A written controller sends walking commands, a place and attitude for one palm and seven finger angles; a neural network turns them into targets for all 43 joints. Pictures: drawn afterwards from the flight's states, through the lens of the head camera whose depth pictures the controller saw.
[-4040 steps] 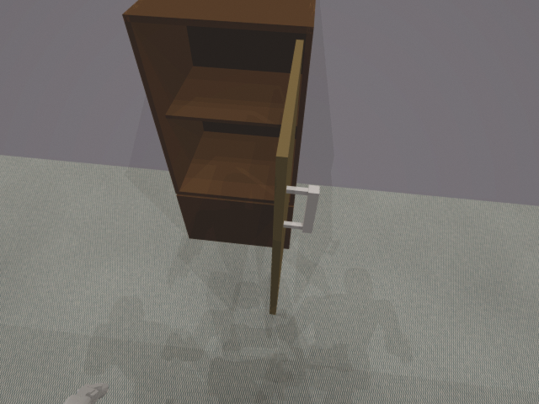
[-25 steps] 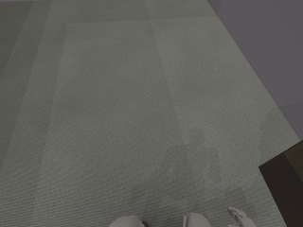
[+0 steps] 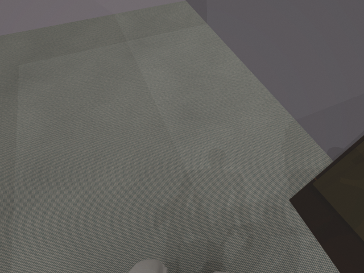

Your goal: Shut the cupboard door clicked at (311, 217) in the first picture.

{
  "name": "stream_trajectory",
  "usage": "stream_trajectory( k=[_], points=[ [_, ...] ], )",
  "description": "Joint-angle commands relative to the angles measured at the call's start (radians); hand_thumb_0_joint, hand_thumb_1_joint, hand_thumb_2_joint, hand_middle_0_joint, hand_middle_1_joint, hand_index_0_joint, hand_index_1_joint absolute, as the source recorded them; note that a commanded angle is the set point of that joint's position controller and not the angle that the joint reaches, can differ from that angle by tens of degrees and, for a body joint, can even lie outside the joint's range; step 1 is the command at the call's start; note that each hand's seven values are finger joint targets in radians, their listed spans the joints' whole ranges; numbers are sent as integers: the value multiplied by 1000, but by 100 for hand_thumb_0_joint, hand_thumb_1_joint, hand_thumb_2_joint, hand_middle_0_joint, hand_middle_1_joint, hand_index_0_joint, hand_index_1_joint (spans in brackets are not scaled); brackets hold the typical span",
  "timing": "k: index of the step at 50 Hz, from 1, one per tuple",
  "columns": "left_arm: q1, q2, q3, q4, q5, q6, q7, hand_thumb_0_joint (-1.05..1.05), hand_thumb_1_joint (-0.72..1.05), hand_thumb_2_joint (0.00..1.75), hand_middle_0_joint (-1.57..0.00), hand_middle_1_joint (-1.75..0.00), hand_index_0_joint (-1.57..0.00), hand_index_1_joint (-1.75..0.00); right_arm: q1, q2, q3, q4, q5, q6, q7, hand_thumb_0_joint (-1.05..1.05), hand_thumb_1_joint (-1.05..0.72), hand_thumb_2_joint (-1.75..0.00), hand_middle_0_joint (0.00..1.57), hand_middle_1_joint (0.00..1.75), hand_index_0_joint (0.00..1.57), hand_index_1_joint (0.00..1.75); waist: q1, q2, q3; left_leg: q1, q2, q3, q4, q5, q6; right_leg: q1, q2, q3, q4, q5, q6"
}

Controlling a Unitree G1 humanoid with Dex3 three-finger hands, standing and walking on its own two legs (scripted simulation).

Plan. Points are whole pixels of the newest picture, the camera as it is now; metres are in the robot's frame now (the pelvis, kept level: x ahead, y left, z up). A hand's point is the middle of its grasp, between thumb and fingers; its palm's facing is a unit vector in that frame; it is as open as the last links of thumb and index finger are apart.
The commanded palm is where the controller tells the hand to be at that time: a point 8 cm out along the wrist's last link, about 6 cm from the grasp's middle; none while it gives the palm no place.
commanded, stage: turn to face it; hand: left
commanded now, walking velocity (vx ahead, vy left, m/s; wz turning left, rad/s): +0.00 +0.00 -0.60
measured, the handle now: out of the picture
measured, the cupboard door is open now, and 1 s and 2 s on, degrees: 4 4 4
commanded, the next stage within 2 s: take the last steps up to it in 1.68 s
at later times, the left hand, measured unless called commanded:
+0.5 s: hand (86, 247) +0.18 +0.26 -0.16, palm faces -0.21 -0.95 -0.23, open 7.4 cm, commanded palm none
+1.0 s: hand (128, 231) +0.23 +0.16 -0.15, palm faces -0.53 -0.82 -0.22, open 7.4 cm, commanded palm none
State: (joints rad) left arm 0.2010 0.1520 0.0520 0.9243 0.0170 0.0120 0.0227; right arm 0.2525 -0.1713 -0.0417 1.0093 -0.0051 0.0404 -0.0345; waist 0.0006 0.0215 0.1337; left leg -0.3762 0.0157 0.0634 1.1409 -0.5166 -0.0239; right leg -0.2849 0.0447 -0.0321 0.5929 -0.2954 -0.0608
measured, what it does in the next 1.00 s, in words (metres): steps on the spot, turning right: left foot, then right foot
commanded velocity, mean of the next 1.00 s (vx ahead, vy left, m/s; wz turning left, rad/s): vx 0.00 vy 0.00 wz -0.60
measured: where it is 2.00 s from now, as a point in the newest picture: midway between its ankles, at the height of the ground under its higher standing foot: outside the picture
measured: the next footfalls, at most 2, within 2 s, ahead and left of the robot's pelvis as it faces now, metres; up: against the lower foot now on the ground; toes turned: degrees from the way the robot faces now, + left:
left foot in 0.32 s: +0.13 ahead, +0.17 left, +0.00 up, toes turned -9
right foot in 0.72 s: +0.01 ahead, -0.08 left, +0.00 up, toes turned -30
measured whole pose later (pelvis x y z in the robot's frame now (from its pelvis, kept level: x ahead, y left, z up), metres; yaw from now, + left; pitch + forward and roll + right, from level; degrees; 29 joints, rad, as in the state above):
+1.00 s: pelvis +0.04 +0.05 +0.01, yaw -34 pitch +0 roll +0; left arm 0.19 0.20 0.05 0.88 0.02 0.05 0.00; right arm 0.19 -0.25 -0.05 0.89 -0.01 0.06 -0.01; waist 0.00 0.01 0.08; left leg -0.45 0.07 0.04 0.87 -0.42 -0.09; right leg -0.27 0.03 0.06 0.53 -0.27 0.00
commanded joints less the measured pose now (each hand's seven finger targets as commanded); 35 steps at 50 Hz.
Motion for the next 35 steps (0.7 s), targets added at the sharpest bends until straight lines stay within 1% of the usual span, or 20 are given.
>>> stream_trajectory(
  k=[1,3,6,11,12,13,14,15,16,17,18,19,21,23,26,30,32,33,34,35],
  points=[
    [55,187,53,-58,1,-11,18,0,90,90,-20,-30,-20,-30,-34,-70,-19,-119,-8,-12,6,0,-90,-90,20,30,20,30,0,-60,-172,-156,50,-86,40,89,-35,169,-274,284,-214,693,-144],
    [49,194,53,-60,4,-13,9,0,90,90,-20,-30,-20,-30,-27,-74,-22,-124,-10,0,10,0,-90,-90,20,30,20,30,-10,-105,-167,-132,42,-75,-13,135,-46,115,-239,269,-231,605,-121],
    [51,208,61,-65,9,-9,-1,0,90,90,-20,-30,-20,-30,-52,-86,-29,-146,-9,0,12,0,-90,-90,20,30,20,30,-4,-152,-156,-123,35,-65,-101,158,-54,85,-214,290,-241,485,-113],
    [51,239,81,-80,15,3,-8,0,90,90,-20,-30,-20,-30,-102,-92,-26,-188,1,-25,5,0,-90,-90,20,30,20,30,19,-211,-177,-21,-2,-46,-393,115,-48,103,-209,367,-155,570,-115],
    [35,243,83,-84,12,6,-8,0,90,90,-20,-30,-20,-30,-75,-99,-26,-186,4,-30,2,0,-90,-90,20,30,20,30,3,-211,-187,29,-11,-51,-473,150,-45,92,-198,377,-125,573,-99],
    [14,239,83,-92,7,10,-8,0,90,90,-20,-30,-20,-30,-33,-111,-28,-175,4,-35,-1,0,-90,-90,20,30,20,30,-21,-198,-196,127,-12,-53,-582,238,-43,31,-180,374,-93,512,-67],
    [-2,216,77,-103,0,15,-9,0,90,90,-20,-30,-20,-30,13,-142,-34,-161,2,-44,-5,0,-90,-90,20,30,20,30,-44,-139,-206,278,28,-65,-713,333,-37,-75,-129,337,-41,384,-24],
    [26,156,66,-119,-9,19,-13,0,90,90,-20,-30,-20,-30,41,-228,-48,-164,-8,-54,-5,0,-90,-90,20,30,20,30,-43,117,-233,390,241,-281,-812,423,23,-224,-3,236,102,34,35],
    [31,138,58,-133,-10,19,-19,0,90,90,-20,-30,-20,-30,71,-300,-57,-177,-20,-51,-9,0,-90,-90,20,30,20,30,-48,302,-232,381,462,-459,-834,611,143,-299,36,87,356,-361,83],
    [5,174,61,-137,-1,21,-21,0,90,90,-20,-30,-20,-30,55,-284,-49,-187,-28,-43,-11,0,-90,-90,20,30,20,30,-52,176,-192,274,483,-440,-825,618,204,-270,-20,117,505,-346,84],
    [27,184,71,-126,7,28,-27,0,90,90,-20,-30,-20,-30,-13,-244,-34,-204,-31,-45,-9,0,-90,-90,20,30,20,30,-13,155,-163,201,426,-359,-858,509,191,-265,-31,111,577,-281,95],
    [15,192,77,-117,11,32,-38,0,90,90,-20,-30,-20,-30,-62,-234,-32,-226,-32,-47,-11,0,-90,-90,20,30,20,30,0,176,-129,163,387,-317,-858,497,180,-281,-46,96,616,-241,105],
    [12,189,74,-121,7,44,-54,0,90,90,-20,-30,-20,-30,-110,-216,-24,-241,-31,-41,-10,0,-90,-90,20,30,20,30,16,186,-93,133,336,-188,-846,474,159,-265,-73,69,603,-187,114],
    [12,170,65,-124,5,50,-62,0,90,90,-20,-30,-20,-30,-86,-216,-27,-231,-30,-39,-10,0,-90,-90,20,30,20,30,11,172,-127,190,300,-108,-824,477,145,-249,-70,26,522,-160,118],
    [-43,155,55,-146,4,49,-67,0,90,90,-20,-30,-20,-30,-20,-227,-38,-206,-28,-38,-7,0,-90,-90,20,30,20,30,-25,172,-148,246,318,-69,-808,511,149,-222,-75,-10,385,-147,117],
    [-59,150,47,-156,5,37,-67,0,90,90,-20,-30,-20,-30,-7,-252,-51,-189,-27,-33,4,0,-90,-90,20,30,20,30,-34,208,-176,265,342,-21,-744,592,146,-136,-58,-58,195,-139,102],
    [-38,154,45,-149,3,29,-65,0,90,90,-20,-30,-20,-30,-7,-264,-56,-184,-25,-32,7,0,-90,-90,20,30,20,30,-20,192,-205,257,339,8,-672,627,119,-41,-45,-70,49,-65,85],
    [8,166,49,-136,4,25,-64,0,90,90,-20,-30,-20,-30,-25,-270,-59,-186,-20,-30,10,0,-90,-90,20,30,20,30,9,165,-217,219,321,47,-606,585,83,46,-38,-82,-62,47,76],
    [72,212,58,-115,7,16,-58,0,90,90,-20,-30,-20,-30,-33,-251,-59,-192,-12,-28,15,0,-90,-90,20,30,20,30,41,65,-243,128,276,84,-486,472,33,179,-84,-18,-180,164,53],
    [112,326,76,-102,18,0,-43,0,90,90,-20,-30,-20,-30,-37,-169,-41,-225,-5,-24,21,0,-90,-90,20,30,20,30,64,-248,-242,-126,142,145,-270,62,-35,333,-323,304,-270,394,-36]
  ],
)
